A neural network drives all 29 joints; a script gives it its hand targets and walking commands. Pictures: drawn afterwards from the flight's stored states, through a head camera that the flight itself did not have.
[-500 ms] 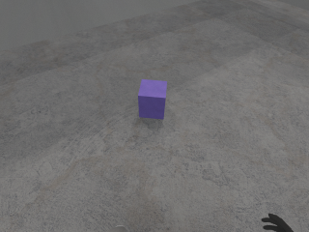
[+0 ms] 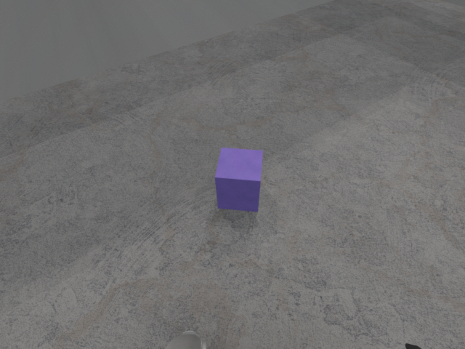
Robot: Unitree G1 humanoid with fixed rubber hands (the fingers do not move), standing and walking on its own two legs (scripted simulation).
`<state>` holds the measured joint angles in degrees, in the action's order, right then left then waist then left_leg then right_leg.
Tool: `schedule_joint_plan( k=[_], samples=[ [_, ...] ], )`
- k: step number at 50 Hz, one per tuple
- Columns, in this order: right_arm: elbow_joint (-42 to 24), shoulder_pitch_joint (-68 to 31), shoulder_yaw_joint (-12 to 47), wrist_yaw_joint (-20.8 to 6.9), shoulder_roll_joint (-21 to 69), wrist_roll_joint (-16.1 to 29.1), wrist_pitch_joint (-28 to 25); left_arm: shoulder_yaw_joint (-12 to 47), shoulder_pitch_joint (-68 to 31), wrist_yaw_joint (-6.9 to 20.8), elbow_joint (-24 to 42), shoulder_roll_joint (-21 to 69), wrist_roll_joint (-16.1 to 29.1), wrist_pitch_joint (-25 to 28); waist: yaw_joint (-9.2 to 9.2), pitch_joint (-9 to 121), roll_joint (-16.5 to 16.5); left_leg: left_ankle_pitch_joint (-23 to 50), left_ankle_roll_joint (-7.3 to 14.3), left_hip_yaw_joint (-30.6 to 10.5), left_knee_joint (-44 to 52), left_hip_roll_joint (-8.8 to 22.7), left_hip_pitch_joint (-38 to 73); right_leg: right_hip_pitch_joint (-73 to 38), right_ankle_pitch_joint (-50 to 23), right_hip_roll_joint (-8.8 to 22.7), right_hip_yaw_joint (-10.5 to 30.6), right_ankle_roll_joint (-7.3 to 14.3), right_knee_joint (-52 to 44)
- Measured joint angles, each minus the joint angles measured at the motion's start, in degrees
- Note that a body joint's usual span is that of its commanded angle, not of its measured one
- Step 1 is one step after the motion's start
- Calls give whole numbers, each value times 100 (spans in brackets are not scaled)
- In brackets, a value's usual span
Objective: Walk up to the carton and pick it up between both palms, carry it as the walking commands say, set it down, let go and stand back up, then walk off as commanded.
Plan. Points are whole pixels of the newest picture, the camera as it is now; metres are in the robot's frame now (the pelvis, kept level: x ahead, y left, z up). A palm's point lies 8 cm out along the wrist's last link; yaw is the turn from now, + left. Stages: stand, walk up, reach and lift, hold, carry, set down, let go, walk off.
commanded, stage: walk up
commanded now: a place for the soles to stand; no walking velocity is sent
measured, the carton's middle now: (239, 180) +0.98 -0.01 -0.63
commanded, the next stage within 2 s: none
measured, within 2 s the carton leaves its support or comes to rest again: neither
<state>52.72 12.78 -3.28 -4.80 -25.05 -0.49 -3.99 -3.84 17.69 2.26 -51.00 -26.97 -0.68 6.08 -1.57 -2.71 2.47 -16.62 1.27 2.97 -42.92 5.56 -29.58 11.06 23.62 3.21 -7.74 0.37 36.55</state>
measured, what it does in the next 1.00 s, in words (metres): walks ahead: left foot, then right foot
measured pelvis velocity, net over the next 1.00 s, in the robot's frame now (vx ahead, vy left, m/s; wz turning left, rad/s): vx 0.37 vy -0.01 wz -0.04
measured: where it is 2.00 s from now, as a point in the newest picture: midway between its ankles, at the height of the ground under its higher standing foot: (238, 275)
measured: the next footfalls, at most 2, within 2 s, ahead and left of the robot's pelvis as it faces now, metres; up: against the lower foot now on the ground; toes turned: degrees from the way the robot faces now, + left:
left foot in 0.04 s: +0.18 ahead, +0.14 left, +0.00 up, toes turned +7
right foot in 0.32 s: +0.25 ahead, -0.12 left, +0.00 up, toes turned -8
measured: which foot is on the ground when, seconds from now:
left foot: up 0.00-0.02, down 0.04-0.34, up 0.36-0.64, down 0.66-0.94, up 0.96-1.00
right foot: down 0.00-0.06, up 0.08-0.30, down 0.32-0.68, up 0.70-0.90, down 0.92-1.00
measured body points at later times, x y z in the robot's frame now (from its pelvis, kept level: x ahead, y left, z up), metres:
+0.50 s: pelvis +0.19 -0.01 -0.01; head +0.21 -0.03 +0.44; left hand +0.28 +0.33 -0.09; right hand +0.25 -0.34 -0.13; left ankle +0.23 +0.13 -0.67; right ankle +0.21 -0.11 -0.72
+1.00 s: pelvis +0.37 -0.01 -0.02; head +0.38 -0.02 +0.43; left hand +0.49 +0.32 -0.10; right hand +0.41 -0.36 -0.13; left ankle +0.38 +0.13 -0.70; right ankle +0.43 -0.12 -0.72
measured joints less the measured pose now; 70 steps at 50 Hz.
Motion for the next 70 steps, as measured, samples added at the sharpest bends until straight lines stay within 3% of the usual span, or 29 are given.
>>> schedule_joint_plan(
  k=[2, 4, 6, 8, 14, 17, 19, 21, 23, 29, 33, 34, 38, 44, 47, 49, 53, 58, 61, 62, 66, 70],
  samples=[
    [-61, -72, -23, -5, -17, 0, -72, 29, 91, 14, -15, -32, 16, -55, -26, 5, -100, 237, 59, 162, 563, -83, 264, -70, 301, 122, 38, -75, 253],
    [-171, -149, -79, 65, -57, -42, -196, 61, 108, 0, -64, 3, 42, -117, -9, -52, -231, 679, 29, 298, 422, -192, 311, 279, 481, 238, 329, 85, 1275],
    [-267, -190, -99, 135, -43, 36, -240, 127, 23, -36, -155, 58, 72, -194, 58, -123, -350, 419, 33, 404, 240, -264, 413, 844, 395, 82, 791, 158, 2515],
    [-314, -140, -86, 185, -12, 90, -206, 162, -100, -41, -205, 102, 78, -224, 112, -117, -475, 243, 50, 485, 326, -322, 600, 1330, 164, 47, 894, 171, 2996],
    [-328, 103, -74, 169, -135, -19, -101, 117, -383, 139, -123, 266, 2, -177, 291, -82, -464, -53, -1, 595, 537, -270, 1049, 1826, -64, 182, 580, 95, 1312],
    [-267, 255, -114, 158, -265, -27, -13, 33, -398, 165, -99, 294, -55, -78, 341, -24, -224, -616, 47, 509, 57, -62, 1077, 1544, -789, 39, 417, 156, 497],
    [-141, 319, -126, 200, -244, -17, 83, -11, -364, 98, -23, 253, -74, -7, 301, 23, -95, -1119, 143, 102, -988, -109, 747, 1483, -771, -57, 291, 183, 718],
    [15, 293, -79, 237, -203, 8, 128, -6, -355, 19, 30, 237, -27, -1, 228, -2, 3, -1015, 136, -245, -1852, -258, 383, 1260, -516, -112, 192, 235, 713],
    [102, 258, -51, 229, -162, 12, 96, -3, -321, -39, 63, 227, 6, -14, 148, -23, 87, -767, 90, -309, -2076, -246, 100, 999, -419, -154, 122, 243, 549],
    [41, 50, -7, 117, -14, -12, 19, 3, -54, -44, 15, 90, -5, -7, 27, -97, 9, -323, -32, -91, -735, -63, -123, 388, -170, -78, 63, 115, 222],
    [-76, -81, -17, 104, 3, -1, -105, 57, 133, -16, -25, 19, 23, -103, -35, -71, -185, 234, 70, 161, 455, -174, 332, 216, 297, 110, 145, -32, 554],
    [-133, -114, -45, 130, -19, -27, -161, 69, 155, -21, -41, 29, 32, -131, -32, -83, -254, 540, 66, 232, 424, -231, 359, 351, 428, 204, 225, 31, 964],
    [-319, -141, -66, 234, -17, 48, -202, 146, -20, -72, -201, 130, 69, -274, 84, -112, -452, 147, 81, 429, 115, -327, 509, 1313, 427, 42, 870, 138, 2813],
    [-313, 107, -57, 238, -117, -19, -104, 94, -343, 77, -127, 248, -11, -202, 285, -61, -444, -154, 7, 497, 242, -260, 898, 1797, 116, 174, 638, 93, 1517],
    [-256, 277, -73, 216, -224, -36, -12, 16, -387, 103, -92, 248, -65, -94, 375, -28, -247, -601, 30, 396, -148, -72, 948, 1530, -578, 46, 461, 148, 688],
    [-146, 395, -87, 249, -227, -38, 82, -37, -372, 66, -4, 218, -97, -38, 367, 39, -95, -1218, 133, 52, -960, -66, 665, 1482, -656, -61, 303, 163, 865],
    [123, 412, -56, 285, -173, -13, 91, -26, -351, -36, 120, 190, -9, -61, 203, -2, 27, -973, 98, -241, -2022, -203, 53, 1104, -300, -118, 169, 212, 808],
    [110, 298, -44, 204, -66, -19, -11, 16, -148, -37, 58, 65, -20, -86, 71, -62, -108, -684, 6, -60, -934, -134, -37, 674, -85, -25, 189, 83, 644],
    [5, 222, -41, 253, -48, -21, -125, 56, -25, -43, -19, -11, 27, -211, 27, -74, -283, 20, 61, 75, 134, -233, 325, 631, 244, 99, 297, 2, 974],
    [-43, 190, -55, 297, -72, -48, -171, 75, -23, -69, -63, 6, 48, -261, 33, -85, -324, 375, 47, 117, 93, -264, 311, 773, 331, 148, 377, 29, 1340],
    [-161, 25, -29, 405, -37, 11, -122, 136, -221, -168, -263, 116, 70, -432, 142, -174, -466, -12, 3, 209, -243, -311, 347, 1396, 782, 7, 803, 65, 2461],
    [-67, -110, 42, 448, -76, 1, 22, 155, -424, -190, -328, 257, 49, -345, 225, -175, -368, -217, -93, 124, -373, -219, 364, 1388, 292, -34, 619, 135, 1435]
  ],
)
